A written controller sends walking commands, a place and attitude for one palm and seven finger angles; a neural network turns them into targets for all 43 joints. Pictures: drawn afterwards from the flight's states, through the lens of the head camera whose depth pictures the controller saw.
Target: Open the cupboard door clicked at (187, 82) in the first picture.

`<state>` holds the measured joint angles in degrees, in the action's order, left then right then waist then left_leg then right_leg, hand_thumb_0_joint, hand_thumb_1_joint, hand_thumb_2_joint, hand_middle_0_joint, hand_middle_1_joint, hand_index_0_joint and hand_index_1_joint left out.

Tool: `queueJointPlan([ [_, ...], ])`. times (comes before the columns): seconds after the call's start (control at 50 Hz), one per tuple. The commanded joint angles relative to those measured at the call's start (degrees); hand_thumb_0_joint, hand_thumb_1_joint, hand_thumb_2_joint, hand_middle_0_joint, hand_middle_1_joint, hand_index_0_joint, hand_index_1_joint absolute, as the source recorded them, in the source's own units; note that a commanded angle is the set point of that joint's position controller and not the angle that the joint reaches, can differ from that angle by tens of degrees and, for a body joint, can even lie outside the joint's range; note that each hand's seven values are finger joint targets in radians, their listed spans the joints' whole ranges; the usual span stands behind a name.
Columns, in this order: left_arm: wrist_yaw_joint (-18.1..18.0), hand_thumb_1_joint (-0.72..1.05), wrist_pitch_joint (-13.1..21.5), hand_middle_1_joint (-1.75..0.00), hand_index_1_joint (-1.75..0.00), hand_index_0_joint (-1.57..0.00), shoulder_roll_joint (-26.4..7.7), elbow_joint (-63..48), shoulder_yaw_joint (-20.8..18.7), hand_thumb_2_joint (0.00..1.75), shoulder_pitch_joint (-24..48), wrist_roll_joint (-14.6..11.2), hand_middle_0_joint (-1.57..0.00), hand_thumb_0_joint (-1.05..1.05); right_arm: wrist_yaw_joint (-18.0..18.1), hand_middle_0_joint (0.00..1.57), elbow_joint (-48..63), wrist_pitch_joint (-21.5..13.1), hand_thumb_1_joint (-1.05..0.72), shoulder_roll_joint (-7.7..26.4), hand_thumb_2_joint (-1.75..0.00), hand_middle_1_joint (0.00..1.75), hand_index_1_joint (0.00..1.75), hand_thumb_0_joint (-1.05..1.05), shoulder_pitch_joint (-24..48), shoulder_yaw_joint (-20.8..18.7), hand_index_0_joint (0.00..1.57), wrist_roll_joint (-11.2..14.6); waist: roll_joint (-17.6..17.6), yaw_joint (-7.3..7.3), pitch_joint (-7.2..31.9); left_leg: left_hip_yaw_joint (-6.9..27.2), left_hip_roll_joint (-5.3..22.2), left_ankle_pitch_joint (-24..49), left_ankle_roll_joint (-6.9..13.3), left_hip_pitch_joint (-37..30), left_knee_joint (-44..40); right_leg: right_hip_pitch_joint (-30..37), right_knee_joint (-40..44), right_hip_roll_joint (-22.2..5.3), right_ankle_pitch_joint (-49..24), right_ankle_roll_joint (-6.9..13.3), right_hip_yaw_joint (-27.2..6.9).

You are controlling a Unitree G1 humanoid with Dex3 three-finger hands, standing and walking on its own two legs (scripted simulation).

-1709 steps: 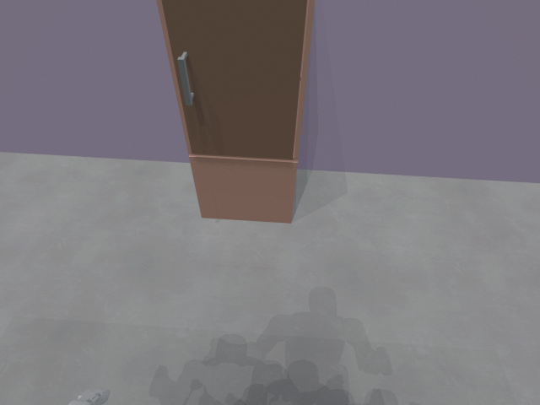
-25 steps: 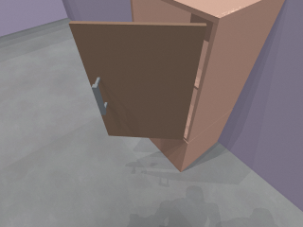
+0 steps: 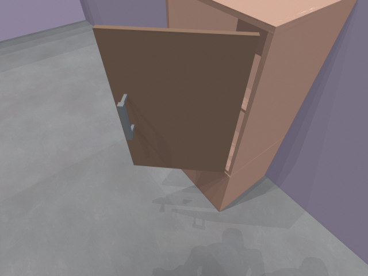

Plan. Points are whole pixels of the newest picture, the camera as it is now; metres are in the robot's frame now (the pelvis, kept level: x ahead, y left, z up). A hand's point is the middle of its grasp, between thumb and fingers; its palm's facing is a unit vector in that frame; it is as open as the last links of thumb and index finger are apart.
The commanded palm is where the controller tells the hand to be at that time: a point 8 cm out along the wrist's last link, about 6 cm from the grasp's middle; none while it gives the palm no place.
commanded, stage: look again from close up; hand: left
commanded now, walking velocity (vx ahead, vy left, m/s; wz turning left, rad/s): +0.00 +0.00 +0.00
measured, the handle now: (127, 118) +0.57 +0.22 -0.03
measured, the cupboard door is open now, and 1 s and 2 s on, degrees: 47 47 47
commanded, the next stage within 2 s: raise the hand with hooked fingers in 0.16 s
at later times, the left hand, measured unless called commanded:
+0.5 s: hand (87, 235) +0.20 +0.22 -0.01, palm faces +0.21 -0.98 -0.05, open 7.8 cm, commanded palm +0.11 +0.26 -0.07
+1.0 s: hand (76, 254) +0.17 +0.25 -0.05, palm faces -0.11 -0.99 -0.03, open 10.5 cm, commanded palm +0.13 +0.31 -0.05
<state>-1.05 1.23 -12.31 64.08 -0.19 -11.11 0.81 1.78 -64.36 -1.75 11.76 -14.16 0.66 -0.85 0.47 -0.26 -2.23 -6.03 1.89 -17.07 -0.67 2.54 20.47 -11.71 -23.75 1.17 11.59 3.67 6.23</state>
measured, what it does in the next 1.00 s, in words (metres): lowers itself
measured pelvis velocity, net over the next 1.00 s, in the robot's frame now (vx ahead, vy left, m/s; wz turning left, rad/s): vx -0.07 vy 0.04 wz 0.04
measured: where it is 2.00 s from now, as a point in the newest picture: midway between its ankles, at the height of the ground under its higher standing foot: outside the picture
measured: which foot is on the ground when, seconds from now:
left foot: down 0.00-1.00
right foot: down 0.00-1.00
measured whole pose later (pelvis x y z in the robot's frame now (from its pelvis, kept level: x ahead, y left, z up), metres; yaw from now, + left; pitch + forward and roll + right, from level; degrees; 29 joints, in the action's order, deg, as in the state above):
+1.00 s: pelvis -0.07 +0.04 -0.09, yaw +3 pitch +14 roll -2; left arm 25.2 17.5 -17.3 5.9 -12.6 -12.3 -17.1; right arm 1.5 -30.9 -12.9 11.2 -13.3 3.6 1.9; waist 1.2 0.4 5.7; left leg -3.2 0.9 -32.5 3.5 48.7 66.8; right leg -53.2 -61.1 -4.1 21.8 1.3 8.1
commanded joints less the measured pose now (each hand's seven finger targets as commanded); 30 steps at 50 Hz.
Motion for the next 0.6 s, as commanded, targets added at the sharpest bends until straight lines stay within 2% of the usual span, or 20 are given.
queueJointPlan([
  [0.0,-0.4,0.9,1.1,-0.3,-0.3,-0.2,-7.9,-2.6,-1.5,0.9,-0.3,-0.3,-0.2,0.0,0.3,0.2,1.2,-0.6,-0.9,6.8,-0.9,0.3,0.3,0.0,-3.3,-1.4,0.2,-0.2,0.0,0.19,0.0,5.5,6.3,8.9,2.3,6.1,-4.6,4.7,2.8,-8.6,-13.0,0.3,-9.8],
  [0.06,-0.4,0.9,1.1,-0.3,-0.3,-0.2,-8.2,-2.7,-1.5,0.9,-0.4,-0.3,-0.2,0.0,0.3,0.2,1.1,-0.7,-0.9,7.4,-0.9,0.3,0.3,0.0,-3.2,-1.4,0.2,-0.2,-0.7,0.11,1.1,5.6,6.3,8.8,2.3,6.0,-4.3,5.2,2.7,-8.9,-13.3,0.4,-10.0],
  [0.12,-0.4,0.9,1.0,-0.3,-0.3,-0.2,-8.0,-2.8,-1.4,0.9,0.0,-0.3,-0.2,0.0,0.3,0.2,0.9,-0.6,-0.9,7.1,-0.9,0.3,0.3,0.0,-3.3,-1.3,0.2,-0.2,0.6,0.05,-0.3,5.8,6.3,8.5,2.3,6.8,-4.7,4.6,2.7,-8.6,-11.9,0.4,-9.9],
  [0.22,-0.4,0.9,1.0,-0.3,-0.3,-0.2,-8.0,-2.8,-1.5,0.9,0.0,-0.3,-0.2,0.0,0.3,0.2,0.8,-0.7,-0.9,7.2,-0.9,0.3,0.3,0.0,-3.4,-1.4,0.2,-0.2,-0.6,0.08,0.6,5.8,6.4,9.8,2.4,6.3,-4.5,5.0,2.2,-8.7,-13.5,0.3,-9.7],
  [0.24,-3.1,0.9,1.3,-0.3,-0.3,-0.2,-4.9,0.3,-1.2,0.9,-9.5,-0.5,-0.2,0.0,-0.2,0.2,4.3,-0.7,-0.9,6.1,-0.9,0.3,0.3,0.0,1.5,-1.8,0.2,0.7,1.2,-2.35,1.1,0.7,7.0,9.0,0.8,9.5,8.9,5.1,0.1,-12.4,-36.8,-4.1,-11.8],
  [0.26,-1.4,0.88,13.8,-0.32,-0.32,-0.2,-23.1,-82.2,-14.7,0.89,35.8,-11.1,-0.2,0.0,2.0,0.2,25.3,-9.2,-0.9,13.7,-0.9,0.3,0.3,0.0,1.9,-3.2,0.2,3.7,8.0,3.47,27.0,5.8,-3.1,18.7,1.6,1.7,1.5,14.2,-2.5,-6.3,-28.7,-0.7,-11.8],
  [0.28,-2.1,0.85,11.0,-0.33,-0.33,-0.2,-17.9,-66.5,-12.3,0.88,8.0,-6.4,-0.2,0.0,3.4,0.2,23.5,-13.8,-0.9,10.4,-0.9,0.3,0.3,0.0,6.2,-1.8,0.2,2.1,17.1,-1.56,23.3,3.1,-2.7,28.5,2.1,2.0,1.6,14.1,-4.0,-4.1,-22.5,1.4,-9.6],
  [0.3,-4.3,0.83,9.3,-0.34,-0.34,-0.21,-12.9,-61.2,-10.7,0.87,5.0,-8.7,-0.21,0.0,3.7,0.2,20.7,-14.7,-0.9,10.6,-0.9,0.3,0.3,0.0,5.0,-2.0,0.2,2.7,15.5,-0.5,19.3,4.4,-1.6,23.5,0.2,4.3,2.8,9.0,-3.5,-4.1,-15.0,1.1,-7.3],
  [0.32,-3.1,0.81,5.7,-0.36,-0.36,-0.21,0.5,-49.7,-4.1,0.86,-10.0,-10.3,-0.21,0.0,3.2,0.2,19.9,-14.5,-0.9,7.5,-0.9,0.3,0.3,0.0,3.2,-2.1,0.2,3.3,6.0,0.74,10.8,5.1,-0.4,21.8,0.6,7.8,2.5,3.0,-2.4,-3.5,-12.1,-0.6,-4.9],
  [0.34,-1.8,0.78,8.3,-0.37,-0.37,-0.21,-2.8,-57.0,-6.7,0.85,2.4,-12.1,-0.21,0.0,2.5,0.2,24.1,-15.4,-0.9,10.6,-0.9,0.3,0.3,0.0,5.0,-2.6,0.2,3.2,-2.7,2.89,2.9,7.2,-0.6,16.8,1.4,12.2,4.4,-2.4,-2.5,-3.5,-10.3,-1.8,-4.4],
  [0.36,0.1,0.76,11.7,-0.39,-0.39,-0.21,-6.0,-54.1,-11.0,0.84,1.5,-12.2,-0.21,0.0,2.4,0.2,25.0,-15.9,-0.9,11.5,-0.9,0.3,0.3,0.0,2.9,-4.5,0.2,2.5,-10.1,3.14,3.7,6.3,-0.8,12.1,1.8,15.6,7.1,-6.0,-3.1,-3.5,-4.5,-2.8,-3.4],
  [0.38,2.4,0.74,14.9,-0.4,-0.4,-0.21,-3.5,-47.1,-11.0,0.83,-5.3,-12.6,-0.21,0.0,2.2,0.2,26.1,-16.4,-0.9,11.2,-0.9,0.3,0.3,0.0,3.1,-5.0,0.2,2.2,-16.4,2.1,0.0,6.2,-1.2,7.0,2.0,21.4,9.5,-10.3,-4.3,-3.3,1.4,-3.4,-3.1],
  [0.4,4.9,0.71,17.9,-0.42,-0.42,-0.21,-3.1,-41.5,-13.0,0.82,-12.5,-13.4,-0.21,0.0,1.5,0.2,27.7,-16.6,-0.9,11.2,-0.9,0.3,0.3,0.0,3.6,-5.0,0.2,2.3,-16.4,0.05,-0.6,6.0,-2.1,3.8,1.7,25.7,12.0,-11.6,-6.2,-3.9,5.1,-3.1,-4.0],
  [0.42,8.0,0.69,21.7,-0.43,-0.43,-0.22,-0.5,-40.7,-11.8,0.81,-15.6,-14.6,-0.22,0.0,0.6,0.2,29.7,-17.0,-0.9,10.6,-0.9,0.3,0.3,0.0,3.9,-4.8,0.2,2.2,-18.2,-1.07,1.4,5.6,-2.9,1.2,1.3,29.3,14.5,-12.9,-9.1,-3.9,8.4,-3.0,-4.7],
  [0.44,11.1,0.67,26.1,-0.45,-0.45,-0.22,-0.1,-41.9,-12.0,0.8,-16.6,-15.8,-0.22,0.0,-0.1,0.2,31.3,-17.4,-0.9,10.7,-0.9,0.3,0.3,0.0,5.2,-5.2,0.2,2.0,-16.6,-1.81,4.1,4.8,-3.3,-0.3,0.9,32.5,17.9,-14.2,-12.3,-3.9,9.4,-2.8,-5.5],
  [0.46,14.6,0.64,30.3,-0.47,-0.47,-0.22,0.7,-43.7,-11.6,0.79,-18.5,-16.6,-0.22,0.0,-1.0,0.2,33.2,-17.9,-0.9,10.6,-0.9,0.3,0.3,0.0,5.8,-5.5,0.2,1.9,-13.3,-2.89,8.0,4.1,-3.8,-0.5,0.5,34.5,20.7,-14.0,-15.5,-4.1,8.1,-2.3,-6.2],
  [0.48,17.9,0.62,34.0,-0.48,-0.48,-0.22,-0.2,-44.6,-11.8,0.78,-17.9,-17.2,-0.22,0.0,-1.7,0.2,34.7,-18.3,-0.9,10.8,-0.9,0.3,0.3,0.0,6.4,-5.5,0.2,1.9,-9.2,-3.07,10.1,3.6,-4.2,-1.3,0.1,36.8,23.5,-15.2,-18.0,-4.6,7.4,-1.9,-7.3],
  [0.5,21.4,0.6,36.7,-0.5,-0.5,-0.22,-2.5,-43.3,-13.7,0.77,-17.4,-17.4,-0.22,0.0,-2.5,0.2,35.6,-18.3,-0.9,11.2,-0.9,0.3,0.3,0.0,5.4,-5.8,0.2,2.0,-2.4,-3.5,12.0,3.7,-4.5,-0.3,-0.3,37.6,26.4,-15.9,-20.9,-5.2,5.5,-0.9,-9.0],
  [0.54,27.5,0.55,41.7,-0.53,-0.53,-0.22,-7.2,-46.6,-15.0,0.75,-9.8,-17.7,-0.22,0.0,-2.8,0.2,37.9,-18.7,-0.9,11.9,-0.9,0.3,0.3,0.0,6.3,-5.7,0.2,2.2,-3.3,-1.64,15.8,4.0,-4.5,-1.6,0.2,42.9,32.1,-19.7,-25.2,-5.2,6.0,-1.0,-10.7],
  [0.58,29.5,0.5,41.1,-0.55,-0.55,-0.23,-9.8,-50.4,-18.0,0.73,-6.6,-19.5,-0.23,0.0,-2.1,0.2,41.1,-18.5,-0.9,11.9,-0.9,0.3,0.3,0.0,6.9,-5.7,0.2,2.8,-5.5,-1.98,20.1,3.7,-4.4,-3.9,1.2,47.7,35.3,-19.9,-26.0,-5.5,10.6,-1.9,-13.3],
])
